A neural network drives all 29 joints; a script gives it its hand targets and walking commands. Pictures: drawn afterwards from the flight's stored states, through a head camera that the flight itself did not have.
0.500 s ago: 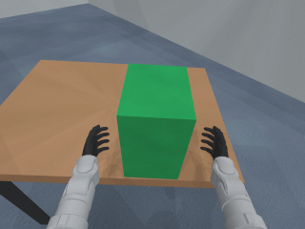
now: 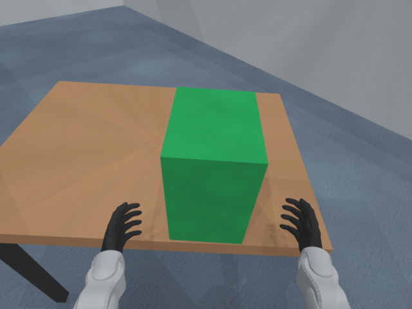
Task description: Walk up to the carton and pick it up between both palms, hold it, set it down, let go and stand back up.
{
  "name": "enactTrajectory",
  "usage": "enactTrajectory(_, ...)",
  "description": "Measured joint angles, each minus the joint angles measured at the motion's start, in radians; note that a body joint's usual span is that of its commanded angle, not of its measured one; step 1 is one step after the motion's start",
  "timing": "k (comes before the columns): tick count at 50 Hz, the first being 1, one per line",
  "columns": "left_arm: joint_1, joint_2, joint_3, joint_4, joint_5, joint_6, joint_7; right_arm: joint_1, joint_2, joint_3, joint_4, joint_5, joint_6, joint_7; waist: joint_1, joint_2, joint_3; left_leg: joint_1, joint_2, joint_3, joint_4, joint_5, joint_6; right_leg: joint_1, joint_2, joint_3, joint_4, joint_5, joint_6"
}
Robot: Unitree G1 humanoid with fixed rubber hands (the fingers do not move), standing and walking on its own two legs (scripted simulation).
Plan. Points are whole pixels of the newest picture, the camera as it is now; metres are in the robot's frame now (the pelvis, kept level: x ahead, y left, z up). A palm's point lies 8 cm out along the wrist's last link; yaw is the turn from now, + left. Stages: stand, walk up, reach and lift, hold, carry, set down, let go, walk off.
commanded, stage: set down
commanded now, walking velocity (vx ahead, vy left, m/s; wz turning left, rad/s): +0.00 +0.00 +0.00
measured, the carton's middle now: (210, 168) +0.42 -0.01 +0.05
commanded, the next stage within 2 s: none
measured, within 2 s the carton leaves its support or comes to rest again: neither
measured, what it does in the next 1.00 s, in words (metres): stands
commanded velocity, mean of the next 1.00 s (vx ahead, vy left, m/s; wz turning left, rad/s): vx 0.00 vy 0.00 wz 0.00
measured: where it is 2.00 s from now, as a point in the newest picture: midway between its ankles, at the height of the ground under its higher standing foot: outside the picture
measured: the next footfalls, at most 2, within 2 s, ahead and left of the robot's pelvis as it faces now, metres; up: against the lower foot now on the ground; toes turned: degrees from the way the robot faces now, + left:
none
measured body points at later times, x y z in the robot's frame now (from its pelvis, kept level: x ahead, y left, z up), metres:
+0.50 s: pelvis +0.02 +0.00 +0.00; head +0.03 +0.01 +0.45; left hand +0.22 +0.20 +0.00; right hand +0.22 -0.20 +0.00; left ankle +0.04 +0.13 -0.74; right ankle +0.04 -0.11 -0.74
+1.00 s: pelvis +0.03 +0.00 +0.00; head +0.07 +0.01 +0.45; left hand +0.22 +0.21 -0.04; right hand +0.22 -0.20 -0.02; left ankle +0.04 +0.13 -0.74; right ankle +0.04 -0.11 -0.74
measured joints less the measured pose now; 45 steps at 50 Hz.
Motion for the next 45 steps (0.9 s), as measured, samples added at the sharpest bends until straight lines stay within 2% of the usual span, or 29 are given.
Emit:
enactTrajectory(13,0.249,0.006,-0.034,-0.271,-0.001,-0.004,-0.012,0.276,0.005,0.027,-0.231,0.0,-0.011,0.012,0.043,-0.001,0.0,0.0,0.0,0.0,0.0,-0.02,0.0,0.0,0.0,0.0,0.0,-0.02,0.0)
enactTrajectory(18,0.316,0.022,-0.037,-0.333,-0.001,-0.003,-0.014,0.364,0.006,0.038,-0.285,0.0,-0.025,0.013,0.046,-0.001,0.0,0.0,0.0,0.0,0.0,-0.026,0.0,0.0,0.0,0.0,0.0,-0.026,0.0)
enactTrajectory(36,0.325,0.06,-0.039,-0.317,-0.001,0.022,-0.048,0.43,0.01,0.047,-0.292,0.0,-0.053,0.017,0.049,-0.001,0.033,0.0,0.0,0.0,0.0,-0.03,0.0,0.0,0.0,0.0,0.0,-0.03,0.0)
enactTrajectory(45,0.302,0.064,-0.039,-0.252,-0.001,0.029,-0.055,0.426,0.006,0.047,-0.279,0.0,-0.068,0.031,0.048,-0.001,0.061,0.0,0.0,0.0,0.0,-0.033,0.0,0.0,0.0,0.001,0.0,-0.033,0.0)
